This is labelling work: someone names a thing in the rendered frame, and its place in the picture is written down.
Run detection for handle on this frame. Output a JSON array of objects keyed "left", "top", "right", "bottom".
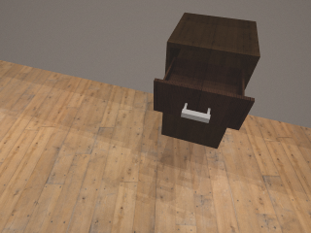
[{"left": 181, "top": 103, "right": 211, "bottom": 123}]

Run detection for cabinet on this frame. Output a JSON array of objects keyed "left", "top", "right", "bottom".
[{"left": 161, "top": 13, "right": 260, "bottom": 149}]

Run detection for drawer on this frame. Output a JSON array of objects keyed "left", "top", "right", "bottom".
[{"left": 154, "top": 56, "right": 255, "bottom": 131}]

